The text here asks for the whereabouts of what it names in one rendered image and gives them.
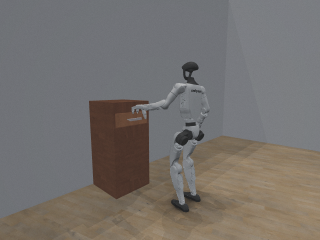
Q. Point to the right robot upper arm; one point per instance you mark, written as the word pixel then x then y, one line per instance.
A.
pixel 205 109

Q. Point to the left robot foot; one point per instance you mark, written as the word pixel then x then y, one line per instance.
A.
pixel 184 207

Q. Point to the right robot forearm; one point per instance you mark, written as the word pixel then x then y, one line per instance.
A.
pixel 201 119

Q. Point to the drawer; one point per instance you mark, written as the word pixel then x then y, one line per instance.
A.
pixel 121 119

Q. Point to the left robot upper arm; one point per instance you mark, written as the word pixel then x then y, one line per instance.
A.
pixel 178 88

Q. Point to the left robot thigh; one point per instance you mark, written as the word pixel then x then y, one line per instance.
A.
pixel 178 141

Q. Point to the cabinet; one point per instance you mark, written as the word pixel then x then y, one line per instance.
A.
pixel 120 156

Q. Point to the robot left hand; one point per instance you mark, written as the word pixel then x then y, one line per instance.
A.
pixel 137 107

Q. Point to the handle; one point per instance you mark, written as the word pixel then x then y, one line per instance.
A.
pixel 135 119

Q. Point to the left robot forearm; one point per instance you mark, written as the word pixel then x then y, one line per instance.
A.
pixel 153 106

